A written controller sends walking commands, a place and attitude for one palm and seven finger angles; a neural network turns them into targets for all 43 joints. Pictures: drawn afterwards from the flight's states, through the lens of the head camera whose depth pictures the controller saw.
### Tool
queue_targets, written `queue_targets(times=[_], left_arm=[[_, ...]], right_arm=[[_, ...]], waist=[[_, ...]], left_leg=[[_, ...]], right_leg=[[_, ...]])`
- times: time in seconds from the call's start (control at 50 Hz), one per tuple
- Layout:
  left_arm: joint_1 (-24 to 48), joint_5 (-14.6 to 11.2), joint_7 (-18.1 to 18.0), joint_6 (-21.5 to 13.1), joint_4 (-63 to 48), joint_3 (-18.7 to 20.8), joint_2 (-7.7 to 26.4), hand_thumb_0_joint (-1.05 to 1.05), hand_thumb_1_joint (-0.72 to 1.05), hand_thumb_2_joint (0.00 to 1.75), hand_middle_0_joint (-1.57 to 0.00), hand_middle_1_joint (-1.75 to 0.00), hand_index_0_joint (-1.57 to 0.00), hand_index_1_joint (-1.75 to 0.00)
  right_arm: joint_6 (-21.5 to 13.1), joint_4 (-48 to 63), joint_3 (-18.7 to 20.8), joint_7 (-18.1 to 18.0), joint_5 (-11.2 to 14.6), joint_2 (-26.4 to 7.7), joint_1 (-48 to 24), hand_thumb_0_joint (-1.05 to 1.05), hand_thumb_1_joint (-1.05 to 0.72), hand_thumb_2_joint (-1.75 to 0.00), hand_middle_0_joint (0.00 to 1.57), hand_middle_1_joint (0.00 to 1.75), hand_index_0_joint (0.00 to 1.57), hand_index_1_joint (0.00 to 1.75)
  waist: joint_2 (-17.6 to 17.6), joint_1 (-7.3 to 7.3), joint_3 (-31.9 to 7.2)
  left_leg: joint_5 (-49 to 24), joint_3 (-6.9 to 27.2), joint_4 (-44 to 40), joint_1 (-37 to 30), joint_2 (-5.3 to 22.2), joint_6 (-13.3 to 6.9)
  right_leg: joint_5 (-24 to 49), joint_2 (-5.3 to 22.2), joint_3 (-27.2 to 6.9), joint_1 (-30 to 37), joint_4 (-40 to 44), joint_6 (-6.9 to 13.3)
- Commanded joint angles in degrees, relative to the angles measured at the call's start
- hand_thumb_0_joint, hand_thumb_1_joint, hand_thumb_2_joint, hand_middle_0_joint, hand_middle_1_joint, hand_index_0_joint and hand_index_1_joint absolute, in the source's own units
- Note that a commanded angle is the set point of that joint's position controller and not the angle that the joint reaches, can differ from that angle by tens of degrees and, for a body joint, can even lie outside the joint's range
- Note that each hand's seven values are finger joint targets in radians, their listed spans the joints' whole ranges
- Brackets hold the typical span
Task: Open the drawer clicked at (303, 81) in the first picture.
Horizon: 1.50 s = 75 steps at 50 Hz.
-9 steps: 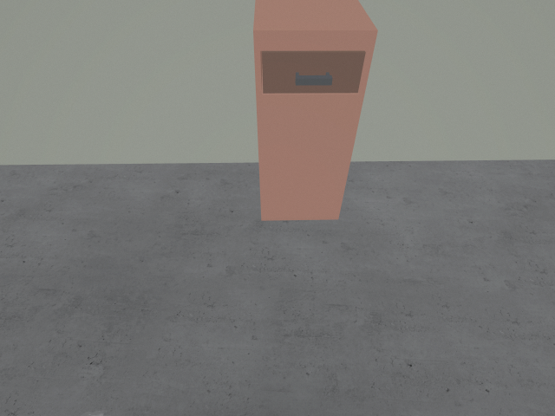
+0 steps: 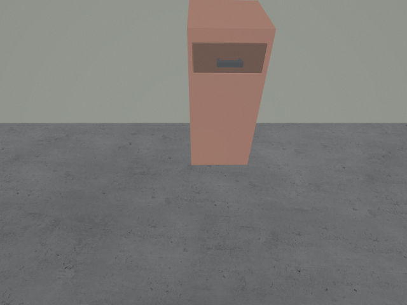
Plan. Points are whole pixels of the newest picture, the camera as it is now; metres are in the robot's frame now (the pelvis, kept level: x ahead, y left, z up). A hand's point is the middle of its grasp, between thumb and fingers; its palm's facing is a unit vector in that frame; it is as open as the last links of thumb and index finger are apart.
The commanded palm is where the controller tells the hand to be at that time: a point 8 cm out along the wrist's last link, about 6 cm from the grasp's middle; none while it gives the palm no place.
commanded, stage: stand and wait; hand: left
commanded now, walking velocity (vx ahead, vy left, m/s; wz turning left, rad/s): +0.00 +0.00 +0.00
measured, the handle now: (229, 61) +1.12 -0.06 -0.03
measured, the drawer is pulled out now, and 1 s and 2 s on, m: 0.00 0.00 0.00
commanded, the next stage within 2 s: look at it before walking up in 0.64 s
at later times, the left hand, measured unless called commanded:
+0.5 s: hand out of the picture +0.04 +0.24 -0.16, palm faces -0.03 -0.94 -0.34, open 7.4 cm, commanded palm none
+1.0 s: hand out of the picture +0.07 +0.24 -0.15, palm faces -0.04 -0.94 -0.33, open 7.4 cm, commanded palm none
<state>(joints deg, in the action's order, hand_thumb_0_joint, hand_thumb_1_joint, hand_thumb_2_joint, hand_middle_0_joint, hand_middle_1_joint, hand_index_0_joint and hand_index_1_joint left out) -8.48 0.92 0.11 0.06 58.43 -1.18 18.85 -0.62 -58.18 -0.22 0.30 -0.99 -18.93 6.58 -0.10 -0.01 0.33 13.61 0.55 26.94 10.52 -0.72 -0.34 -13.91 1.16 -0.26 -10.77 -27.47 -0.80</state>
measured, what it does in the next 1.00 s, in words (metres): stands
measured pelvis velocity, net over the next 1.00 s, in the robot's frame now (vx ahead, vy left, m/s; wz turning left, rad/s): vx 0.00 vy -0.01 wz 0.00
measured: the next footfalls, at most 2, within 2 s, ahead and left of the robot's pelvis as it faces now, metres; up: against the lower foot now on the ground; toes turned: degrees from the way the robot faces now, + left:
none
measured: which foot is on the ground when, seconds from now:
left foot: down 0.00-1.00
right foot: down 0.00-1.00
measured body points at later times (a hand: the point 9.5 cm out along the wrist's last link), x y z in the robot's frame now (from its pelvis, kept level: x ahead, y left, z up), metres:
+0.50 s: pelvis -0.01 +0.00 +0.00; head -0.02 +0.00 +0.45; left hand +0.04 +0.29 -0.13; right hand +0.04 -0.30 -0.13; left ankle +0.01 +0.12 -0.74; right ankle +0.01 -0.13 -0.74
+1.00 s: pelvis +0.00 -0.01 +0.01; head +0.00 -0.01 +0.45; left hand +0.07 +0.28 -0.13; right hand +0.08 -0.30 -0.13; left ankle +0.01 +0.12 -0.74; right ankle +0.01 -0.13 -0.74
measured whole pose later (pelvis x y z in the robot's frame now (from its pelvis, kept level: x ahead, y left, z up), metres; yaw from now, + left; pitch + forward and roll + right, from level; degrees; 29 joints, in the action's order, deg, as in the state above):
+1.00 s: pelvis +0.00 -0.01 +0.01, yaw +0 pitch -2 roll +0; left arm -8.4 1.1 0.1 -0.4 62.3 -0.6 19.1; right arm -0.8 -63.4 0.0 0.4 -0.6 -19.2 6.9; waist 0.0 0.1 1.6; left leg 10.9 0.7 22.5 9.4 0.1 0.5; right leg -11.3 0.4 -0.1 -9.8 -23.3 -0.2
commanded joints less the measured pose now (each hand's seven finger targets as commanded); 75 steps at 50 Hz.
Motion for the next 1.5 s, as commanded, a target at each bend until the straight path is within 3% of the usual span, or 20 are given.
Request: queue_targets(times=[0.0, 0.54, 0.76, 1.36, 1.38, 1.44, 1.48], left_arm=[[2.5, -0.2, -0.8, -1.4, -3.6, 3.1, 12.1, 0.0, 0.9, 0.9, -0.2, -0.3, -0.2, -0.3], [0.8, -0.2, -0.8, -1.3, 0.3, 3.1, 11.9, 0.0, 0.9, 0.9, -0.2, -0.3, -0.2, -0.3], [1.4, -0.1, -0.8, -1.6, 0.2, 3.1, 11.9, 0.0, 0.9, 0.9, -0.2, -0.3, -0.2, -0.3], [2.3, -0.2, -0.7, -1.6, 0.2, 3.2, 12.4, 0.0, 0.9, 0.9, -0.2, -0.3, -0.2, -0.3], [2.3, -0.2, -0.7, -1.3, -0.1, 3.3, 12.1, 0.0, 0.9, 0.9, -0.2, -0.3, -0.2, -0.3], [-1.0, -0.2, -1.0, 0.6, -0.6, 2.8, 6.2, 0.0, 0.9, 0.9, -0.2, -0.3, -0.2, -0.3], [-2.0, 0.0, -0.8, 1.4, -2.1, 3.3, 6.3, 0.0, 0.9, 0.9, -0.2, -0.3, -0.2, -0.3]], right_arm=[[-1.2, 3.2, 2.7, -0.8, 0.2, -11.6, -2.7, 0.0, -0.9, -0.9, 0.2, 0.3, 0.2, 0.3], [-1.0, -1.8, 2.6, -0.6, 0.4, -11.8, -0.4, 0.0, -0.9, -0.9, 0.2, 0.3, 0.2, 0.3], [-1.3, -1.8, 2.5, -0.6, 0.5, -11.9, -1.1, 0.0, -0.9, -0.9, 0.2, 0.3, 0.2, 0.3], [-1.2, -1.9, 2.3, -0.9, 0.5, -12.1, -2.7, 0.0, -0.9, -0.9, 0.2, 0.3, 0.2, 0.3], [-1.1, -1.8, 2.4, -1.1, 0.4, -11.8, -2.1, 0.0, -0.9, -0.9, 0.2, 0.3, 0.2, 0.3], [0.0, -1.3, 1.7, -1.5, 0.4, -5.3, 1.8, 0.0, -0.9, -0.9, 0.2, 0.3, 0.2, 0.3], [0.6, 0.2, 2.5, -1.8, 0.3, -5.7, 2.4, 0.0, -0.9, -0.9, 0.2, 0.3, 0.2, 0.3]], waist=[[0.8, 0.06, -1.0], [0.4, -0.12, 0.8], [0.7, -0.03, -0.9], [0.6, -0.09, -1.7], [0.2, 0.09, -1.9], [0.7, 0.3, -2.4], [0.6, 0.39, -1.3]], left_leg=[[-4.7, 5.6, -5.9, 1.1, 6.0, -2.0], [1.8, 6.9, -9.3, 2.4, 6.5, -1.5], [-4.3, 6.4, -8.7, 0.2, 6.8, -1.4], [-8.8, 4.6, -8.5, -3.5, 7.5, -0.9], [-9.4, 3.9, -7.5, -4.0, 7.7, -0.8], [-10.7, 0.9, -3.9, -3.8, 8.2, 0.2], [-9.1, 0.2, -2.6, -3.3, 9.0, -0.1]], right_leg=[[2.0, 5.3, -5.5, -0.9, 6.5, 2.7], [-4.2, 5.5, -6.2, -1.2, 9.5, 2.4], [1.8, 5.6, -6.0, 0.1, 9.0, 2.4], [8.8, 5.7, -6.4, 1.5, 9.6, 2.6], [10.7, 5.5, -6.8, 0.9, 8.7, 2.7], [15.7, 5.0, -7.6, -1.3, 4.5, 2.1], [15.7, 4.1, -8.2, -4.4, 2.0, 2.2]])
